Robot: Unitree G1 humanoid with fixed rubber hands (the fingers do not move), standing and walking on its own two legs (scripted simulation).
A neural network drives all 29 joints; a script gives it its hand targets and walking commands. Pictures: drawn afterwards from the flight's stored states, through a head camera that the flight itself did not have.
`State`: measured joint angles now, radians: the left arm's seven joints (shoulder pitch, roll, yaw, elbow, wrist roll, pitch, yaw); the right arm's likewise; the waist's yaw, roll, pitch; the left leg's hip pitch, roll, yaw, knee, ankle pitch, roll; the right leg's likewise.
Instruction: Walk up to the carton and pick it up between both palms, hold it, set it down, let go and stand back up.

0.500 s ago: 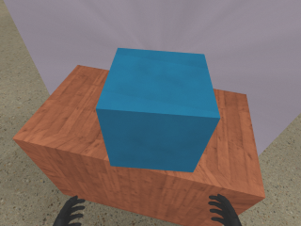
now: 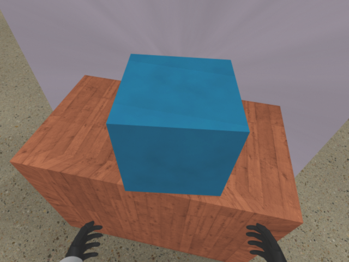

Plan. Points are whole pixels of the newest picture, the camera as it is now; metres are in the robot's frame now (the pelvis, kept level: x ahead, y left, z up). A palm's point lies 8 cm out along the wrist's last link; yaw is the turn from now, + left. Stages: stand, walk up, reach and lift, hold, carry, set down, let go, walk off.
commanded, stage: stand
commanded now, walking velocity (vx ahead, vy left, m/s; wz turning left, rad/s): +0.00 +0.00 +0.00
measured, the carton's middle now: (176, 126) +0.49 +0.00 +0.01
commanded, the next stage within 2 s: none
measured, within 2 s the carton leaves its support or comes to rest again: neither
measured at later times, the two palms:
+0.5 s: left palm out of the picture +0.08 +0.25 -0.12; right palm out of the picture +0.01 -0.24 -0.13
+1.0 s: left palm out of the picture +0.01 +0.25 -0.14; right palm out of the picture -0.05 -0.20 -0.15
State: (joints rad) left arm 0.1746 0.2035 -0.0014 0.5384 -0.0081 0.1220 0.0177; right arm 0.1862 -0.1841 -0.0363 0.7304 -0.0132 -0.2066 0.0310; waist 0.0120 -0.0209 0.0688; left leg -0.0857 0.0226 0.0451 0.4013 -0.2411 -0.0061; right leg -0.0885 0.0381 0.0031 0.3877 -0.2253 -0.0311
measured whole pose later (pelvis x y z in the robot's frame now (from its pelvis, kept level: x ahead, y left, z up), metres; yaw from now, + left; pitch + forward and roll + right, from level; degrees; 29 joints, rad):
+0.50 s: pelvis -0.01 +0.01 -0.01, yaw -4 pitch +0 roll +0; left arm 0.32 0.20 0.02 0.77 0.04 -0.02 0.00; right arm 0.30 -0.23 -0.05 0.89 -0.04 0.01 0.01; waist -0.01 0.00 -0.02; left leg -0.20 0.03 0.12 0.48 -0.27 0.02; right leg -0.24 0.05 0.08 0.48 -0.23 -0.01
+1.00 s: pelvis -0.01 +0.03 +0.00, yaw -6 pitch -1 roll +0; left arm 0.35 0.15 0.01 1.01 0.02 -0.01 0.03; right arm 0.32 -0.18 -0.03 1.10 -0.02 0.01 -0.02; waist -0.01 0.01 -0.01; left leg -0.16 0.01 0.15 0.42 -0.24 0.04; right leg -0.21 0.03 0.11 0.43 -0.20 0.01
